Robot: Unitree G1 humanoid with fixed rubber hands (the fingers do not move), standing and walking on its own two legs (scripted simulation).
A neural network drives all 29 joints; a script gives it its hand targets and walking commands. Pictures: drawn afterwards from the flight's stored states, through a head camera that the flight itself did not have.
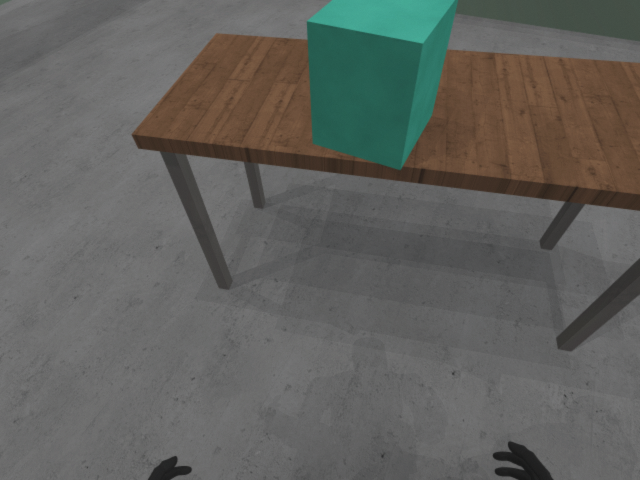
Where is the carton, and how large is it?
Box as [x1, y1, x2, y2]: [307, 0, 457, 169]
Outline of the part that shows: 332,0 307,21 313,143 400,169 431,115 457,0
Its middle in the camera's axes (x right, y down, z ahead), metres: +0.12 -0.33 +0.77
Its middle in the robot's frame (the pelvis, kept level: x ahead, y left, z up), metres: +0.82 -0.10 +0.07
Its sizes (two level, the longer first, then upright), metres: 0.210 0.200 0.250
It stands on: a table, 0.70 m high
